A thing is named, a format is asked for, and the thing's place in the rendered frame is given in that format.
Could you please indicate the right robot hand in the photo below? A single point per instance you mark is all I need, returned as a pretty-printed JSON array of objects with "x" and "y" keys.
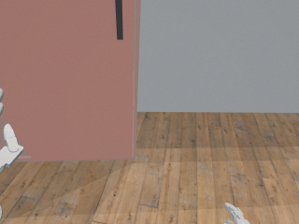
[{"x": 236, "y": 215}]

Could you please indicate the left robot hand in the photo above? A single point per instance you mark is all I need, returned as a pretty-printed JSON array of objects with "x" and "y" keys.
[{"x": 12, "y": 151}]

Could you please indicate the wardrobe door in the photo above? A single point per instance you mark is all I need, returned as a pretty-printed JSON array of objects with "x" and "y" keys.
[
  {"x": 68, "y": 82},
  {"x": 3, "y": 123}
]

